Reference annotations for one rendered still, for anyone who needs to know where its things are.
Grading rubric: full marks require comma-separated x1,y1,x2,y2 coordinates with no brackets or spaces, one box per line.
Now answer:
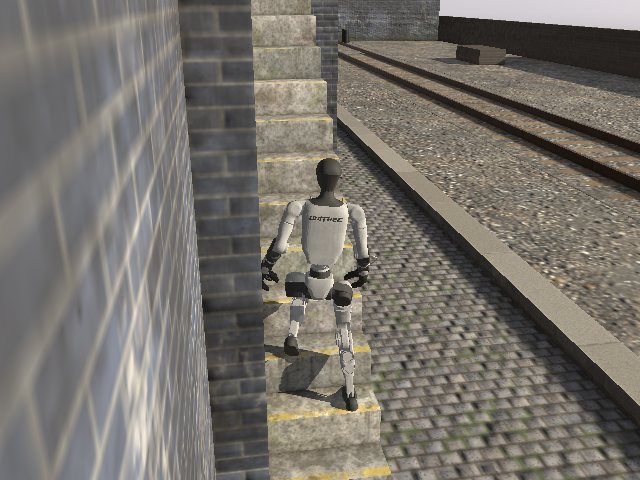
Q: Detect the stairs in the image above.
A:
251,0,392,480

